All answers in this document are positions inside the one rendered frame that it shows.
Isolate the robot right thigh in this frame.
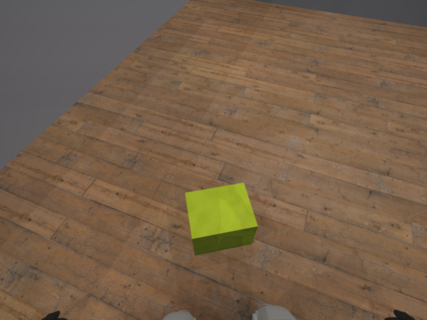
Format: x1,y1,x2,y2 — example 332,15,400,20
252,305,297,320

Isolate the carton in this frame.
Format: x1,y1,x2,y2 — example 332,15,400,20
185,183,258,255

